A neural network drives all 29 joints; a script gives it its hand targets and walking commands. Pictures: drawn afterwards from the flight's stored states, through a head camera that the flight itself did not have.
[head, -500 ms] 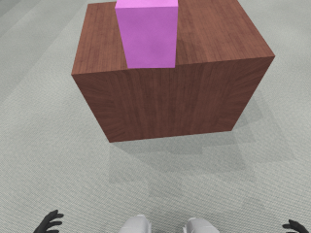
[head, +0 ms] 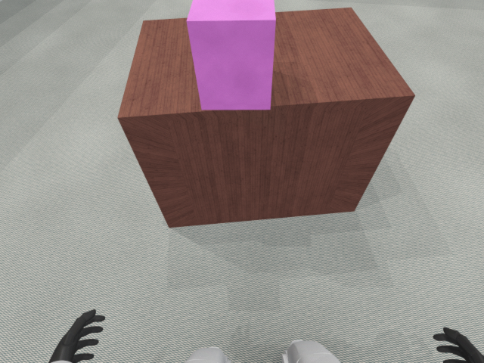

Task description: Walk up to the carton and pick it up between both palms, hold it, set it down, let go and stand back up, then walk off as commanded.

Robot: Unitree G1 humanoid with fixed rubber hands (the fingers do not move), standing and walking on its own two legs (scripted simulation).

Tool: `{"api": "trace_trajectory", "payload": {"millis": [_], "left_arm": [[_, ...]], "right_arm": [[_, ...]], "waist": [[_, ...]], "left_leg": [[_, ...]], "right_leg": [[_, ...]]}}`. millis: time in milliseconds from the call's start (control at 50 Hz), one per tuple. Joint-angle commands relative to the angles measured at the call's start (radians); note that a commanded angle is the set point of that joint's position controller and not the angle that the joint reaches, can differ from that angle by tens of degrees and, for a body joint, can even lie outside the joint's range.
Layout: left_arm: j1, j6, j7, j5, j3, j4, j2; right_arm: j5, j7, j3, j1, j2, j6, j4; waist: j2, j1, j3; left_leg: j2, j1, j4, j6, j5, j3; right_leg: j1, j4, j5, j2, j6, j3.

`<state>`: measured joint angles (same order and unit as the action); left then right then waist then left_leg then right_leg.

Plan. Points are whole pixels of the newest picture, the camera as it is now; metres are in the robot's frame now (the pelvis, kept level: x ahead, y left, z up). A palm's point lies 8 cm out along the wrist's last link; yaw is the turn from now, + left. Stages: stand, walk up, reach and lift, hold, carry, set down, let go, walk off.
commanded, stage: stand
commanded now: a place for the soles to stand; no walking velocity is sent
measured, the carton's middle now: (235, 49) +0.86 +0.03 +0.04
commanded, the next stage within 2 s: none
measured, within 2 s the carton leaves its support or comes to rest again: neither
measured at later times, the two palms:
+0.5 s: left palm out of the picture +0.13 +0.31 -0.07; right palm out of the picture +0.10 -0.34 -0.07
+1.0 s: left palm (71, 349) +0.16 +0.31 -0.07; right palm out of the picture +0.11 -0.33 -0.07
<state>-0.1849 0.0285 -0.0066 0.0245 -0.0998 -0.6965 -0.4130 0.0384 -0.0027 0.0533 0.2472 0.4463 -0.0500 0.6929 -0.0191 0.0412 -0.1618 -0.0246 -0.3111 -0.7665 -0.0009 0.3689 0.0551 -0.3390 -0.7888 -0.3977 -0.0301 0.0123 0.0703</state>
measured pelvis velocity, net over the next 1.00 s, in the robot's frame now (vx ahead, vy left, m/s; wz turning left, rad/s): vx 0.01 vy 0.00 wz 0.00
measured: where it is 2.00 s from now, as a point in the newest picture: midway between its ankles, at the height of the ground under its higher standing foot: outside the picture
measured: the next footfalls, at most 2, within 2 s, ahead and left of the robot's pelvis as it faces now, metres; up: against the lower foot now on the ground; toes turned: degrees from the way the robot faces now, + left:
none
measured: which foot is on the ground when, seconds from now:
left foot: down 0.00-1.00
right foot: down 0.00-1.00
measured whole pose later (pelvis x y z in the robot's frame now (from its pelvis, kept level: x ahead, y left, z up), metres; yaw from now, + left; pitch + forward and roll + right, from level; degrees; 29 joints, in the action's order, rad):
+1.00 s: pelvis +0.01 +0.00 +0.00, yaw +0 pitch -4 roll +0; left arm -0.17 0.02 0.01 0.02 -0.10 -0.70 -0.41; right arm 0.04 -0.01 0.05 0.25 0.45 -0.04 0.69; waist -0.02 0.04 -0.16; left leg -0.02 -0.32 -0.76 0.00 0.38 0.06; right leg -0.34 -0.77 -0.36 -0.03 0.01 0.06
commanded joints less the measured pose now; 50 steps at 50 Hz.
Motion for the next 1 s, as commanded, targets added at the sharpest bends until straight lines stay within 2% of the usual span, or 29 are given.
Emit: {"api": "trace_trajectory", "payload": {"millis": [0,20,60,100,160,200,260,280,320,340,360,400,420,460,480,500,540,560,600,620,640,680,720,760,820,900,920,960,980], "left_arm": [[-0.041,0.007,0.005,0.002,-0.032,0.005,-0.22],[-0.024,0.012,0.007,0.005,-0.031,0.01,-0.237],[0.024,0.007,0.012,0.005,-0.037,0.019,-0.25],[0.067,-0.005,0.015,0.005,-0.035,0.03,-0.228],[-0.011,-0.018,0.012,-0.003,-0.036,0.013,-0.18],[-0.078,-0.012,0.011,-0.006,-0.036,-0.004,-0.19],[-0.083,-0.001,0.012,0.0,-0.032,-0.007,-0.188],[-0.083,0.003,0.011,0.001,-0.032,-0.007,-0.194],[-0.051,0.015,0.009,0.008,-0.033,0.012,-0.24],[-0.035,0.015,0.012,0.006,-0.041,0.011,-0.261],[0.009,0.013,0.014,0.008,-0.043,0.022,-0.264],[0.047,0.006,0.014,0.005,-0.038,0.042,-0.243],[0.055,0.0,0.015,0.001,-0.03,0.045,-0.221],[0.031,-0.008,0.015,-0.013,-0.021,0.046,-0.162],[0.0,-0.01,0.008,-0.015,-0.025,0.037,-0.16],[-0.035,-0.01,0.008,-0.015,-0.025,0.02,-0.166],[-0.038,0.003,0.009,-0.01,-0.021,0.011,-0.18],[-0.033,0.009,0.009,-0.007,-0.023,0.014,-0.193],[-0.038,0.019,0.006,-0.005,-0.027,0.022,-0.228],[-0.02,0.016,0.006,-0.006,-0.029,0.028,-0.235],[0.006,0.013,0.008,-0.005,-0.027,0.033,-0.232],[0.039,0.005,0.008,-0.011,-0.023,0.043,-0.207],[0.032,-0.005,0.006,-0.016,-0.022,0.043,-0.177],[0.012,-0.008,0.001,-0.014,-0.024,0.038,-0.172],[-0.01,0.0,0.002,-0.01,-0.027,0.029,-0.19],[-0.002,0.007,0.003,-0.004,-0.029,0.034,-0.227],[0.022,0.004,0.005,-0.002,-0.029,0.039,-0.228],[0.062,-0.004,0.009,-0.005,-0.024,0.044,-0.208],[0.074,-0.01,0.011,-0.009,-0.021,0.047,-0.189]], "right_arm": [[-0.035,-0.002,0.036,-0.093,0.162,0.01,0.015],[-0.042,-0.003,0.038,-0.072,0.151,0.011,0.025],[-0.051,0.0,0.049,-0.018,0.155,0.012,0.054],[-0.044,0.008,0.054,0.022,0.166,0.009,0.072],[-0.022,0.008,0.064,-0.038,0.243,0.002,0.053],[-0.025,0.003,0.059,-0.104,0.241,0.004,0.026],[-0.021,0.002,0.046,-0.115,0.212,0.012,0.014],[-0.021,0.002,0.041,-0.11,0.191,0.015,0.012],[-0.039,0.0,0.038,-0.078,0.14,0.015,0.016],[-0.05,-0.003,0.044,-0.037,0.138,0.014,0.035],[-0.048,-0.003,0.051,0.0,0.154,0.015,0.052],[-0.043,0.003,0.053,0.046,0.158,0.01,0.069],[-0.04,0.003,0.052,0.043,0.162,0.004,0.067],[-0.032,0.002,0.058,0.003,0.218,-0.009,0.052],[-0.033,0.001,0.059,-0.032,0.241,-0.01,0.044],[-0.035,-0.001,0.054,-0.07,0.234,-0.006,0.035],[-0.034,-0.003,0.041,-0.083,0.208,-0.002,0.026],[-0.037,-0.004,0.038,-0.08,0.186,-0.001,0.019],[-0.051,-0.008,0.037,-0.059,0.146,0.0,0.015],[-0.055,-0.011,0.04,-0.033,0.144,0.001,0.021],[-0.051,-0.013,0.042,-0.014,0.147,0.0,0.029],[-0.045,-0.011,0.045,-0.003,0.164,-0.01,0.038],[-0.04,-0.012,0.052,-0.012,0.207,-0.016,0.034],[-0.04,-0.011,0.05,-0.042,0.214,-0.012,0.022],[-0.041,-0.013,0.045,-0.053,0.198,-0.003,0.012],[-0.054,-0.015,0.04,-0.033,0.141,0.001,0.019],[-0.053,-0.015,0.042,-0.011,0.145,0.002,0.029],[-0.047,-0.012,0.046,0.011,0.161,-0.003,0.046],[-0.044,-0.011,0.049,0.015,0.184,-0.008,0.05]], "waist": [[-0.002,-0.06,0.072],[-0.031,-0.043,0.079],[-0.063,-0.011,0.073],[-0.032,0.01,0.045],[0.163,-0.034,0.063],[0.137,-0.073,0.056],[0.126,-0.076,0.049],[0.086,-0.072,0.059],[-0.076,-0.048,0.071],[-0.11,-0.033,0.09],[-0.106,-0.009,0.077],[-0.096,0.013,0.086],[-0.08,0.016,0.098],[0.064,-0.021,0.134],[0.104,-0.046,0.142],[0.09,-0.07,0.126],[0.062,-0.071,0.11],[0.033,-0.065,0.126],[-0.063,-0.053,0.183],[-0.068,-0.037,0.193],[-0.056,-0.022,0.189],[-0.027,-0.015,0.202],[0.022,-0.028,0.226],[0.045,-0.048,0.183],[0.05,-0.054,0.178],[-0.062,-0.043,0.199],[-0.06,-0.026,0.181],[-0.041,-0.008,0.168],[-0.003,-0.006,0.17]], "left_leg": [[0.09,-0.211,0.174,0.103,0.106,0.186],[0.049,-0.166,0.118,0.079,0.133,0.145],[0.01,-0.019,0.049,0.065,0.147,0.072],[0.029,0.058,0.165,0.085,0.18,0.109],[0.235,-0.072,0.462,0.199,0.417,0.468],[0.254,-0.162,0.409,0.236,0.28,0.436],[0.181,-0.226,0.298,0.174,0.177,0.279],[0.141,-0.228,0.245,0.14,0.16,0.235],[0.008,-0.18,0.032,0.061,0.142,0.118],[-0.025,-0.097,-0.065,0.046,0.12,0.042],[-0.001,-0.048,-0.09,0.045,0.141,0.025],[0.007,0.048,-0.005,0.062,0.072,0.012],[0.019,0.098,0.11,0.076,0.008,0.039],[0.156,0.107,0.301,0.133,-0.045,0.307],[0.227,0.042,0.326,0.184,-0.061,0.399],[0.238,-0.028,0.317,0.201,-0.043,0.385],[0.184,-0.09,0.236,0.174,-0.141,0.282],[0.143,-0.104,0.177,0.137,-0.193,0.215],[0.036,-0.052,-0.002,0.061,-0.203,0.082],[0.013,-0.002,-0.035,0.051,-0.167,0.044],[0.022,0.032,-0.001,0.054,-0.153,0.038],[0.061,0.122,0.103,0.078,-0.303,0.087],[0.165,0.125,0.189,0.149,-0.399,0.235],[0.212,0.051,0.198,0.194,-0.429,0.281],[0.167,-0.011,0.153,0.15,-0.386,0.216],[0.022,0.003,-0.024,0.057,-0.16,0.057],[0.02,0.035,-0.003,0.058,-0.107,0.043],[0.048,0.113,0.118,0.082,-0.134,0.091],[0.103,0.124,0.211,0.113,-0.151,0.179]], "right_leg": [[0.141,0.29,-0.053,0.107,0.083,0.18],[0.08,0.358,-0.108,0.169,0.122,0.3],[-0.103,0.428,-0.247,0.222,0.17,0.366],[-0.206,0.379,-0.294,0.155,0.128,0.263],[-0.088,-0.029,-0.081,0.001,0.028,-0.007],[0.02,-0.063,-0.07,0.021,0.023,-0.021],[0.145,0.116,-0.03,0.022,0.038,-0.025],[0.169,0.196,-0.045,0.032,0.045,0.026],[0.075,0.403,-0.148,0.203,0.125,0.367],[-0.002,0.464,-0.166,0.276,0.178,0.456],[-0.07,0.454,-0.133,0.301,0.205,0.465],[-0.127,0.396,-0.056,0.256,0.185,0.368],[-0.14,0.343,-0.012,0.204,0.144,0.292],[-0.12,0.127,0.083,0.05,0.041,0.083],[-0.052,0.046,0.057,0.014,0.023,0.007],[0.021,0.048,-0.025,0.017,0.023,-0.01],[0.106,0.142,0.081,0.035,0.042,0.016],[0.143,0.19,0.156,0.064,0.057,0.079],[0.144,0.294,0.271,0.195,0.141,0.289],[0.099,0.293,0.339,0.235,0.178,0.331],[0.065,0.266,0.378,0.238,0.182,0.322],[0.013,0.199,0.399,0.167,0.118,0.215],[0.029,0.066,0.359,0.053,0.038,0.062],[0.056,0.043,0.236,0.025,0.023,0.0],[0.135,0.14,0.274,0.048,0.05,0.037],[0.097,0.283,0.32,0.223,0.176,0.307],[0.042,0.279,0.317,0.235,0.186,0.313],[-0.05,0.243,0.245,0.176,0.135,0.233],[-0.069,0.177,0.202,0.105,0.079,0.148]]}}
